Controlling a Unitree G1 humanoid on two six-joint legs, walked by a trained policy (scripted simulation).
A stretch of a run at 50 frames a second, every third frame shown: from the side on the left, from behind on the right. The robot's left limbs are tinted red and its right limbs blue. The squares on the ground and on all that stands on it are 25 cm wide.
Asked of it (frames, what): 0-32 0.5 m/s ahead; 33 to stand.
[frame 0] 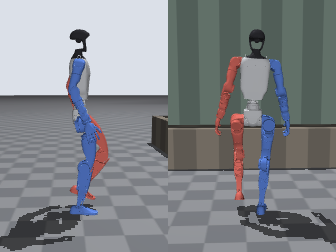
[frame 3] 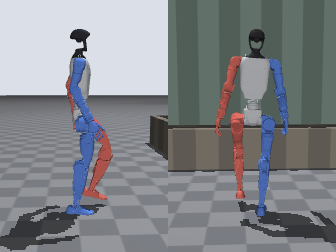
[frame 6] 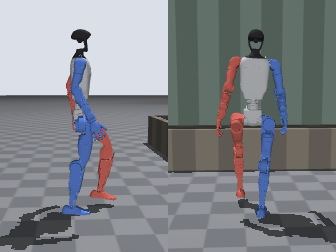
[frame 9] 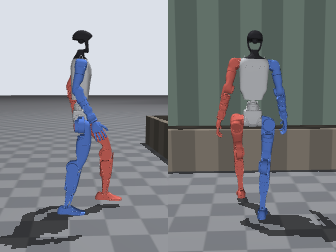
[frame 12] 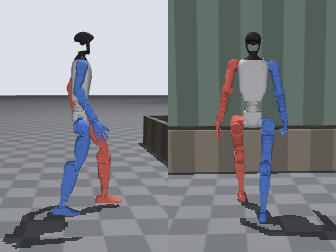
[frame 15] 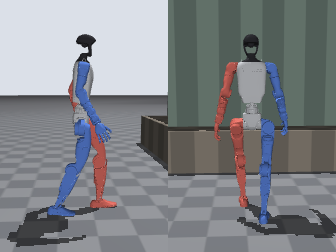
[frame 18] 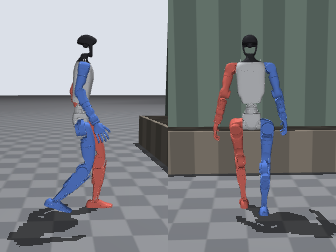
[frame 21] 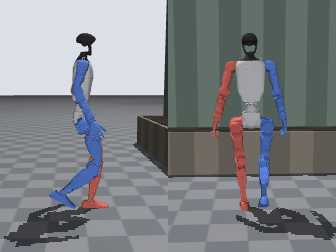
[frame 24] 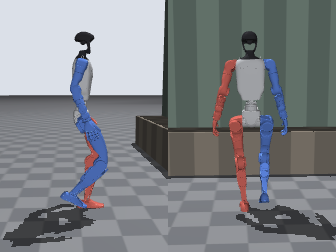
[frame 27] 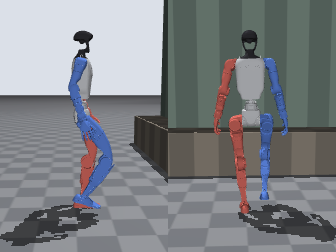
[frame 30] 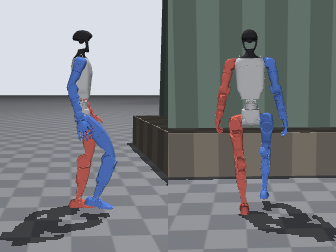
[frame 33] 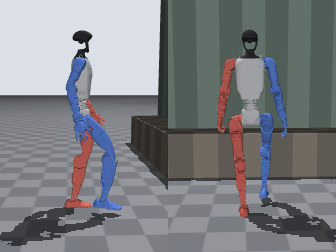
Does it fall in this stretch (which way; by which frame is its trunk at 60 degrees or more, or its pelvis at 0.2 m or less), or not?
no
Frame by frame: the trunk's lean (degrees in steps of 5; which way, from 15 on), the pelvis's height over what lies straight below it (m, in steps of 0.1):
0: 5, 0.8
3: 5, 0.8
6: 5, 0.8
9: 5, 0.8
12: 5, 0.8
15: 5, 0.8
18: 5, 0.8
21: 5, 0.8
24: 5, 0.8
27: 0, 0.8
30: 0, 0.8
33: 0, 0.8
